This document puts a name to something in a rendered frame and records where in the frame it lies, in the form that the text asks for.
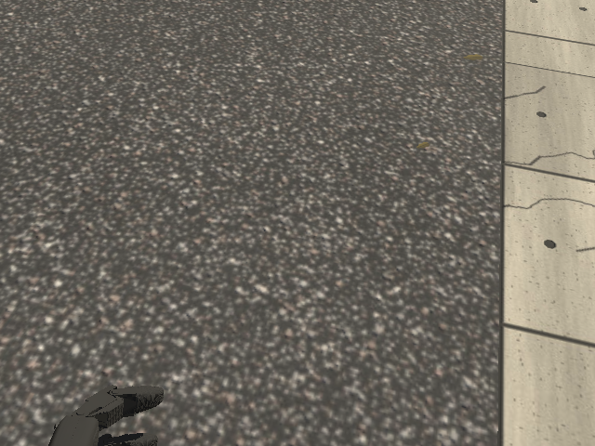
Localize left robot hand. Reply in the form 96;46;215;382
48;385;164;446

